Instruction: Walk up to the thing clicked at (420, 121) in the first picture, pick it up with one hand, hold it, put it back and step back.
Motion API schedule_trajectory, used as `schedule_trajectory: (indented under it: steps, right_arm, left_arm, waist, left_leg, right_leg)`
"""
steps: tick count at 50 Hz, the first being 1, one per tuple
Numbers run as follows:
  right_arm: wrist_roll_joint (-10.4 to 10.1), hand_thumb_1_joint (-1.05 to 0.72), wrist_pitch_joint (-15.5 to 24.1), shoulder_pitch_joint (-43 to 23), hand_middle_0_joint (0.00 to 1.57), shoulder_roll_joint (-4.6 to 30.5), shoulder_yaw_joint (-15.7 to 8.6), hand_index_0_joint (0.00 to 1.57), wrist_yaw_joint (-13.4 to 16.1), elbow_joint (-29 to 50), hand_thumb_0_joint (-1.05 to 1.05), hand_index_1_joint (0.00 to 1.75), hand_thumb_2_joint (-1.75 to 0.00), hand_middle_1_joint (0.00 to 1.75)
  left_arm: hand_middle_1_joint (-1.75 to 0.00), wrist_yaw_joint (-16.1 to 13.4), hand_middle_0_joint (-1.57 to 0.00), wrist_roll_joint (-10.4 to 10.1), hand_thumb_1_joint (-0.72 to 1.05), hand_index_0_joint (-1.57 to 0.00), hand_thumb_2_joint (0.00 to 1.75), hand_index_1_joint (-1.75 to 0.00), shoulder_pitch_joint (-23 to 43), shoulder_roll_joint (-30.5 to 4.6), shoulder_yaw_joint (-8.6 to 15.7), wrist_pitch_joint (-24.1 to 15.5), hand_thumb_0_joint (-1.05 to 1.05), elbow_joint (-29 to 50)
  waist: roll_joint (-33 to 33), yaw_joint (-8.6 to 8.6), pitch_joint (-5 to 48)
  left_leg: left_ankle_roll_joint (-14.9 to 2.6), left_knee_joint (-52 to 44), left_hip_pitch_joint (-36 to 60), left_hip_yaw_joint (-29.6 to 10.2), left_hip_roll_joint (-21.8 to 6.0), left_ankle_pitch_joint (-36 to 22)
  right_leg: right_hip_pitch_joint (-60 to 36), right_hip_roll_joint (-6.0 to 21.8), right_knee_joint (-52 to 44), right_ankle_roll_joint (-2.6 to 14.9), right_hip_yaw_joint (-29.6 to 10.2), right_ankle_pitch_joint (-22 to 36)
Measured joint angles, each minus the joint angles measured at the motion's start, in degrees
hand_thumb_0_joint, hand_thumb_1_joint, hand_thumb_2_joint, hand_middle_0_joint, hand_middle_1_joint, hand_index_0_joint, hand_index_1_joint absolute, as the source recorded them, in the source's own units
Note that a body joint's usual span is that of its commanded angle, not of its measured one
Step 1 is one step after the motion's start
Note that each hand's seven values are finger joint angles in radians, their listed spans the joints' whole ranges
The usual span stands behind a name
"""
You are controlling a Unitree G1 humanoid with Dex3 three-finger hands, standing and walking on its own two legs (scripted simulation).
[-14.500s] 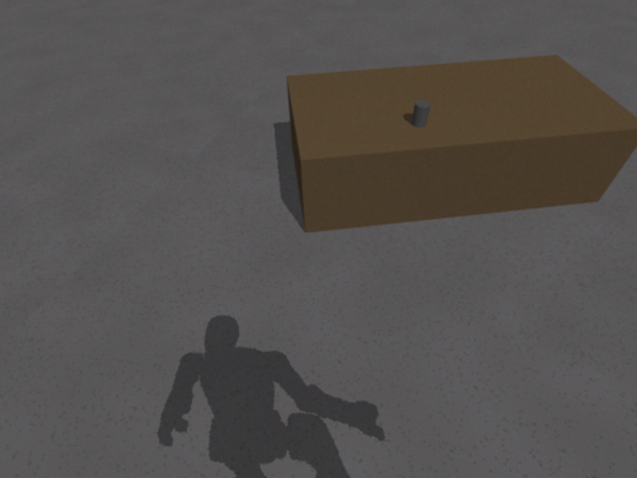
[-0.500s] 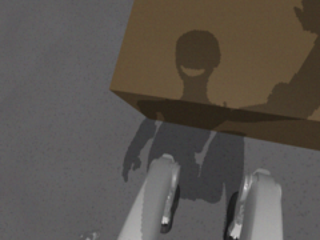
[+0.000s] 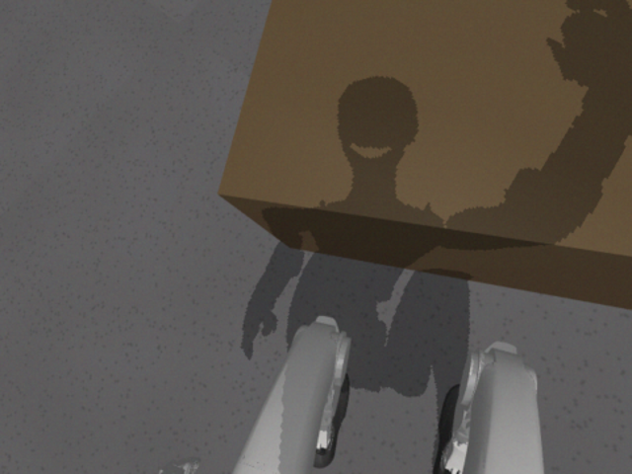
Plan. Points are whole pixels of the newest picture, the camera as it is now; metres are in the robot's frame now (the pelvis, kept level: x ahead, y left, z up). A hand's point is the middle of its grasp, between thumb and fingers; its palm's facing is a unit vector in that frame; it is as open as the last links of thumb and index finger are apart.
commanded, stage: lift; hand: right
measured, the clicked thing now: out of the picture +0.59 -0.26 +0.02
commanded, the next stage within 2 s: hold in 1.80 s
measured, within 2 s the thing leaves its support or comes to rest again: neither
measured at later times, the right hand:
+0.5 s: hand out of the picture +0.54 -0.25 +0.10, palm faces +0.23 +0.97 -0.04, open 8.5 cm
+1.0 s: hand out of the picture +0.44 -0.24 +0.19, palm faces +0.23 +0.97 -0.04, open 8.5 cm
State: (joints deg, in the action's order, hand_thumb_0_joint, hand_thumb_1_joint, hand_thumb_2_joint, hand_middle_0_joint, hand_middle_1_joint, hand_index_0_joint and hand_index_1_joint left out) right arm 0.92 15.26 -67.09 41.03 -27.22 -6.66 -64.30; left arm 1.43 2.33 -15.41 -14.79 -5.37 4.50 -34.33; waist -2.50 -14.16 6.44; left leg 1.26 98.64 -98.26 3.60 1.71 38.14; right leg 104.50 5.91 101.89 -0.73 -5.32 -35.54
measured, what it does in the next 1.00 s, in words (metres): rises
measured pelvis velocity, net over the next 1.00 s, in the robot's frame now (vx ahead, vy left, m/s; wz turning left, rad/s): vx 0.03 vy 0.00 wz -0.10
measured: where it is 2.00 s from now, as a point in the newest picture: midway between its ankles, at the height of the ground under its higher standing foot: (385, 444)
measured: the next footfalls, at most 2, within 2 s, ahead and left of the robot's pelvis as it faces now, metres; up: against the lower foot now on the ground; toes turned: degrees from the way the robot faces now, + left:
none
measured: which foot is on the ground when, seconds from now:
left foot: down 0.00-1.00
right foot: down 0.00-1.00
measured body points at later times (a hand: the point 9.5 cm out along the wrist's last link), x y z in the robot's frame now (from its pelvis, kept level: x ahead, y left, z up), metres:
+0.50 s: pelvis +0.01 +0.00 +0.06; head +0.20 -0.04 +0.46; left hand +0.07 +0.26 -0.06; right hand +0.52 -0.30 +0.10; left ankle +0.05 +0.13 -0.49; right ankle +0.06 -0.13 -0.49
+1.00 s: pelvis +0.03 +0.00 +0.16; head +0.14 -0.03 +0.59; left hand +0.16 +0.25 +0.04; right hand +0.42 -0.29 +0.20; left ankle +0.05 +0.13 -0.49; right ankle +0.06 -0.13 -0.49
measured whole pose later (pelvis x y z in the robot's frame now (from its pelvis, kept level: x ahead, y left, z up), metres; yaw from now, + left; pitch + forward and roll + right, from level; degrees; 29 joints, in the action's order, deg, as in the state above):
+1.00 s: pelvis +0.03 +0.00 +0.16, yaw -5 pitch +20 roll +3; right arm -7.3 19.0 -26.5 17.0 -16.4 -3.9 -38.4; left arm -1.6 0.2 -13.8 -13.8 0.7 -0.4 -37.6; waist -1.7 -4.6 6.4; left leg 0.8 64.0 -53.7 2.8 0.3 29.8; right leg 59.2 4.6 67.1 -1.2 -2.1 -27.6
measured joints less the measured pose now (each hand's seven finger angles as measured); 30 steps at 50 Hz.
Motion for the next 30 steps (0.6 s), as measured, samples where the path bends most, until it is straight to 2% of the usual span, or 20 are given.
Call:
schedule_trajectory:
  steps: [7, 18, 30]
  right_arm:
    - [-0.42, 0.22, 0.22, 2.44, 0.83, -1.43, -0.2, 0.8, -0.38, 2.14, 0.02, 1.15, -1.08, 1.16]
    - [-2.18, 0.23, 0.02, 9.57, 0.83, -6.54, -0.09, 0.8, 0.11, 6.76, 0.02, 1.14, -1.09, 1.15]
    - [-5.43, 0.23, 1.43, 21.53, 0.84, -14.18, 2.99, 0.81, 0.84, 13.69, 0.02, 1.14, -1.09, 1.15]
  left_arm:
    - [-0.29, -0.04, -0.19, -0.12, 0.91, -0.2, 0.86, -0.28, -0.05, 0.05, 0.46, 0.12, 0.0, -0.08]
    - [-0.29, -0.5, -0.18, -0.97, 0.91, -0.2, 0.87, -0.28, 0.07, 0.67, 1.73, -0.34, 0.0, -0.85]
    - [-0.28, -1.78, -0.18, -1.81, 0.9, -0.2, 0.88, -0.27, 0.16, 0.82, 3.84, -1.7, 0.0, -2.01]
  waist:
    - [0.13, 0.56, 0.06]
    - [-0.24, 2.46, 0.9]
    - [-0.23, 5.49, 1.7]
  left_leg:
    - [-0.1, -1.04, 1.26, -0.16, 0.1, -0.2]
    - [-0.34, -6.24, 7.7, -0.28, 0.05, -1.25]
    - [-0.6, -16.1, 20.16, -0.31, -0.34, -3.31]
  right_leg:
    - [-1.49, 0.14, -1.18, -0.1, 0.24, 0.14]
    - [-8.14, 0.17, -6.44, -0.3, 0.76, 1.07]
    - [-20.69, -0.17, -16.28, -0.5, 1.51, 3.08]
